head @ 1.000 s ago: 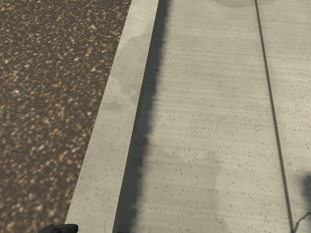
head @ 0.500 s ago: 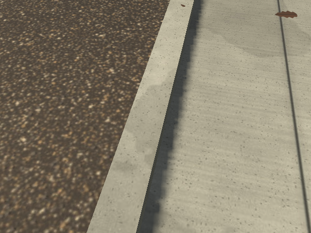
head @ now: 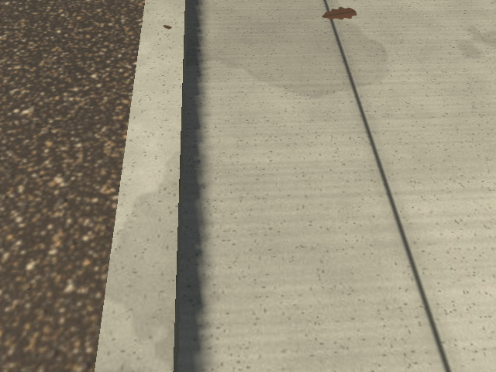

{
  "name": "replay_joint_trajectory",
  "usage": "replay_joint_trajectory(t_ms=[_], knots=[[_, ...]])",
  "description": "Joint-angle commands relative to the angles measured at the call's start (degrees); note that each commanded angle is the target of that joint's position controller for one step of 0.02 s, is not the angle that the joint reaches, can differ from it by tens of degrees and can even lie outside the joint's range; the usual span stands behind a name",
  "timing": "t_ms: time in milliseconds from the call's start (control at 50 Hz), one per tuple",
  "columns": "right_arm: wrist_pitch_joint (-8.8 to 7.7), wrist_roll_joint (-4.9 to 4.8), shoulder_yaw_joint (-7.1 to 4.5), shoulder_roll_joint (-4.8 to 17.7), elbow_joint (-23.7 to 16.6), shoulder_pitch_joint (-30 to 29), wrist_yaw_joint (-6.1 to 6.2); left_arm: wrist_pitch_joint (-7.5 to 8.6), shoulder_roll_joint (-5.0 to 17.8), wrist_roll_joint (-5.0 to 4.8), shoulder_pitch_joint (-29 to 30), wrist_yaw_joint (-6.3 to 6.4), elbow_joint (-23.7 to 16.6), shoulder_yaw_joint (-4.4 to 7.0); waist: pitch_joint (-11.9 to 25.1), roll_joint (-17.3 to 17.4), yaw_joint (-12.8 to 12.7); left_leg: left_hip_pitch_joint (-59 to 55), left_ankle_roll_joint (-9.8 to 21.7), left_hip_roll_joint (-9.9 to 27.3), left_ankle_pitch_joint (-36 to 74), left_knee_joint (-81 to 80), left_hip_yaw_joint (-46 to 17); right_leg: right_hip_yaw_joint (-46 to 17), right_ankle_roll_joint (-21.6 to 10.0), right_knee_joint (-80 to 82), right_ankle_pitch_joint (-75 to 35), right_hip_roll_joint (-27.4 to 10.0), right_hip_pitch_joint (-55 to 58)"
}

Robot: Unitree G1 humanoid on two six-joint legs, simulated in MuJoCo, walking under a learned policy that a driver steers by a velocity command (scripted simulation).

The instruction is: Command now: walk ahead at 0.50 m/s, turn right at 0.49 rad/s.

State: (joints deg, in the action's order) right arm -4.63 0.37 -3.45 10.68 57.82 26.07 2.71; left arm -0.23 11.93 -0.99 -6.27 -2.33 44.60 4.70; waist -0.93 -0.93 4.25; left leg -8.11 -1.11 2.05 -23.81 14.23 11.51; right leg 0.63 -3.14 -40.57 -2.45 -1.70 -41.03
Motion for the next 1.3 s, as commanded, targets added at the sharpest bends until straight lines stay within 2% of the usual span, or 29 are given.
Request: replay_joint_trajectory(t_ms=[20,80,100,120,140,160,180,220,280,340,500,560,600,620,640,660,680,720,740,800,940,1040,1120,1140,1160,1180,1200,1240,1300], knots=[[0.5,-1.3,-2.79,12.4,-2.7,0.4,0.62,0.71,3.7,0.31,6.2,-1.2,-7.7,0.83,-3.8,8.8,-2.5,1.5,5.4,15.7,69.4,5.7,0.0,6.5,-2.8,1.5,8.1,2.8,5.0],[0.17,-2.53,-3.36,14.6,-3.7,-4.1,-0.01,0.74,11.4,-0.08,-13.7,-0.38,-3.8,4.49,6.8,9.2,-14.4,9.8,3.0,12.3,72.4,32.9,0.2,3.0,-8.1,12.8,2.0,5.8,35.7],[-0.64,0.57,-1.55,7.9,-3.9,0.8,-1.26,0.42,15.3,-0.42,-19.5,0.81,-0.6,4.78,13.7,-6.3,-10.8,31.0,1.1,4.7,16.8,55.6,0.0,-13.7,-12.5,6.6,-12.2,-5.4,58.3],[-2.59,-0.85,0.5,4.1,-3.9,7.9,-2.98,1.38,15.9,0.11,-22.2,0.33,-0.1,4.08,26.4,-13.6,-8.8,45.5,0.2,-4.2,-13.4,76.9,-11.6,-44.4,-26.3,17.3,1.7,-18.7,70.6],[-4.05,-3.02,-1.4,8.5,-5.3,-2.0,-3.22,1.69,11.5,1.0,-23.5,0.71,0.6,3.15,23.4,-3.6,-12.8,51.0,1.5,-1.3,-8.2,80.9,-18.1,-40.8,-22.3,22.6,8.4,-16.6,66.4],[-4.32,-4.02,-1.38,8.8,-9.0,-9.5,-2.59,2.68,9.6,0.4,-16.9,0.85,0.5,2.35,12.4,-1.5,-10.5,54.9,2.7,1.7,-2.3,74.6,-15.9,-31.2,-17.7,22.7,7.6,-14.8,56.5],[-4.1,-2.97,-1.38,8.5,-9.3,-12.6,-1.72,3.52,7.1,0.32,-11.1,0.72,-0.4,1.25,7.3,3.6,-7.7,51.8,2.8,4.1,2.5,69.6,-15.4,-25.4,-15.0,24.0,2.8,-12.4,45.6],[-2.65,-1.91,-2.09,8.6,-8.6,-9.6,-1.38,4.47,4.6,1.63,-6.8,0.75,-1.1,0.19,4.2,1.1,-3.3,44.5,2.8,7.0,6.8,62.1,-15.7,-17.9,-13.0,26.3,-2.8,-8.9,33.9],[-0.81,-0.99,-1.94,7.2,-9.3,-9.6,-1.11,4.99,6.7,1.22,-8.7,1.42,0.4,0.38,2.0,-1.2,-2.0,44.4,1.0,7.7,9.5,55.4,-14.1,-12.9,-12.7,28.9,-8.3,-7.6,27.7],[-0.52,-0.07,-1.71,7.4,-11.8,-16.4,-1.16,4.95,8.1,1.19,-11.1,2.55,1.4,0.51,-0.3,-1.1,-3.8,47.1,-0.7,7.1,19.1,41.7,-13.1,-9.4,-11.2,30.0,-12.2,-6.1,26.9],[-1.55,-1.22,-0.16,5.9,-15.9,-31.0,-3.72,4.06,8.5,0.22,-18.5,3.08,5.4,0.74,-2.9,-2.0,-9.4,47.5,1.8,2.1,29.0,16.5,-11.4,-9.5,-8.6,28.2,-6.0,-8.7,41.2],[-2.18,-1.18,-0.54,7.9,-16.3,-29.7,-4.5,3.23,9.6,0.47,-18.5,3.49,6.0,1.26,-1.3,-3.4,-7.4,44.6,4.3,0.3,21.7,13.5,-10.9,-10.0,-7.5,23.1,-16.8,-10.6,47.7],[-2.42,-1.17,-2.03,11.1,-13.6,-20.0,-4.29,2.77,10.3,0.76,-16.2,3.21,5.5,1.33,5.4,-4.7,-2.0,28.3,6.9,-3.2,21.2,11.8,-8.2,-7.9,-5.9,12.2,-32.3,-7.9,46.6],[-2.34,-0.39,-2.89,13.5,-11.0,-8.9,-3.99,2.83,9.5,1.12,-14.2,3.01,4.3,0.83,13.0,-3.6,2.8,10.3,10.0,2.2,25.5,15.8,-13.8,-6.1,-4.1,-0.9,-25.7,-5.4,36.8],[-2.09,0.65,-4.4,18.3,-8.9,0.8,-3.72,3.65,3.7,0.85,-21.3,2.5,4.2,-0.76,23.0,8.9,2.7,-13.2,20.1,16.9,18.6,14.2,-38.6,-3.2,0.6,-25.9,-1.2,3.7,14.4],[-1.79,-0.36,-3.46,14.9,-7.5,2.0,-3.88,4.55,4.6,0.35,-20.9,2.05,5.0,-0.95,25.9,13.2,3.1,-16.6,22.2,21.2,9.5,5.2,-54.7,-8.5,1.1,-35.5,33.7,6.7,4.8],[-1.53,-1.32,-2.61,12.2,-8.5,-3.7,-3.61,5.23,9.0,-0.78,-16.2,1.81,3.6,0.3,15.5,10.3,2.5,-9.1,18.7,19.4,1.0,3.6,-48.5,-9.6,0.8,-39.8,31.4,2.7,-1.8],[-1.26,-0.51,-1.48,9.3,-10.4,-12.8,-3.53,5.36,9.4,-0.58,-9.4,2.31,1.6,0.6,3.3,3.0,-0.7,10.1,15.2,15.2,5.9,-0.5,-35.8,-6.4,0.7,-33.5,22.4,-2.5,-0.6],[-1.61,-0.02,-0.88,8.0,-10.5,-14.3,-3.62,4.87,8.9,-0.03,-9.8,2.71,1.7,1.03,1.4,3.6,-2.8,15.6,14.1,13.0,10.3,-2.1,-31.6,-6.4,0.8,-30.3,20.0,-4.3,2.8],[-1.98,-0.26,-0.91,8.7,-9.2,-13.2,-3.59,3.56,5.5,0.3,-12.8,3.21,2.4,0.65,0.5,5.8,-4.9,21.2,14.5,10.7,17.5,-5.2,-24.8,-5.1,2.4,-24.0,17.2,-6.0,6.2],[-0.99,-1.21,-1.95,12.6,-7.1,-6.9,-1.82,4.32,3.9,0.51,1.2,2.58,-1.4,-0.4,-1.1,4.9,-1.3,18.6,11.9,7.7,25.2,-6.0,-15.6,-1.9,4.6,2.1,-3.1,-4.6,5.9],[0.05,-1.86,-2.46,13.3,-5.5,-3.6,-1.76,4.61,5.0,-0.1,7.4,1.06,-4.2,-0.59,-3.0,5.6,0.0,11.7,11.1,11.7,23.4,-3.0,-16.5,-2.3,2.6,8.9,-0.7,-3.2,5.9],[0.99,-2.32,-2.81,14.1,-5.8,-5.4,-1.67,5.44,9.3,0.3,-2.7,0.66,-2.3,1.38,2.9,5.8,-6.7,10.2,8.7,10.7,39.9,10.9,-15.6,0.9,-1.6,13.1,7.1,0.6,22.9],[0.96,-1.74,-1.74,11.4,-6.4,-5.3,-1.81,5.64,13.0,0.74,-13.8,1.18,0.4,2.89,10.4,2.9,-11.2,18.4,6.7,7.3,36.5,25.5,-13.1,-3.2,-4.3,11.1,6.3,-3.4,39.8],[-0.11,-0.61,0.45,4.6,-7.3,1.6,-2.31,5.45,19.6,1.33,-20.4,1.56,1.5,4.38,20.0,-11.8,-10.1,41.1,2.5,-1.4,10.2,49.2,-9.5,-25.6,-12.2,11.8,9.5,-19.0,63.8],[-1.37,-1.93,0.32,6.1,-6.3,2.1,-2.63,5.32,16.1,0.99,-23.0,1.27,2.2,3.36,25.4,-16.0,-11.5,49.1,2.5,-4.0,-10.2,59.4,-17.7,-42.5,-15.1,22.0,19.8,-23.0,65.2],[-1.87,-3.51,-1.33,11.9,-7.7,-4.3,-2.64,5.48,12.4,0.96,-19.2,1.48,1.9,2.19,15.8,-9.8,-11.5,54.4,3.5,-0.7,-6.9,63.5,-19.2,-34.7,-11.6,23.1,23.9,-20.8,58.1],[-1.19,-2.53,-1.59,11.5,-9.0,-10.2,-2.09,5.64,8.0,1.09,-9.7,1.52,0.8,0.59,5.8,-4.3,-8.0,51.9,3.9,4.2,3.3,58.8,-17.2,-20.9,-8.2,26.4,18.1,-16.6,41.7],[1.42,-2.32,-1.85,8.4,-8.1,-7.2,-1.91,6.74,6.1,1.77,-5.5,1.36,1.5,0.33,1.9,-5.8,-3.9,44.7,3.7,6.3,9.4,53.5,-17.9,-9.8,-6.7,31.6,10.0,-13.1,31.5]])
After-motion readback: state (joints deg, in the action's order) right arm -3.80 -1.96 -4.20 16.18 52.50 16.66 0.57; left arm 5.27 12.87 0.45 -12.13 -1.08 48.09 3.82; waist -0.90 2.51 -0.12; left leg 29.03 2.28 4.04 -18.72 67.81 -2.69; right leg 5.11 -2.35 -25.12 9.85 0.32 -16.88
